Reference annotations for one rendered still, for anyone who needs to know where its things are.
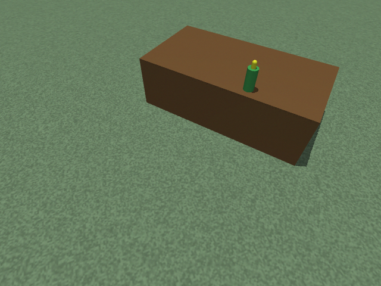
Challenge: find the bottle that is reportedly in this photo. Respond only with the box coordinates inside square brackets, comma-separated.
[243, 60, 259, 92]

